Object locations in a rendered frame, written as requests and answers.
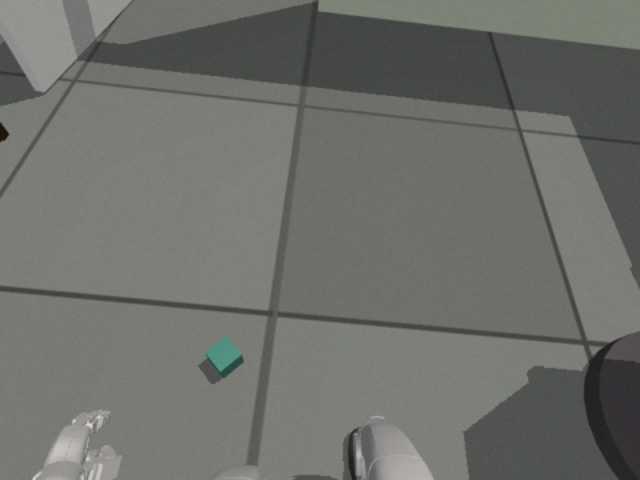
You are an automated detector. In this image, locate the cube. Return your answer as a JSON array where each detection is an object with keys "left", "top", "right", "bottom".
[{"left": 205, "top": 336, "right": 244, "bottom": 379}]

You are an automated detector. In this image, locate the left robot hand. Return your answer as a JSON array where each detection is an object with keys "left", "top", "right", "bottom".
[{"left": 43, "top": 410, "right": 122, "bottom": 480}]

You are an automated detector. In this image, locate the left robot arm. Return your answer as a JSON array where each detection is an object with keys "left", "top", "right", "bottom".
[{"left": 32, "top": 461, "right": 85, "bottom": 480}]

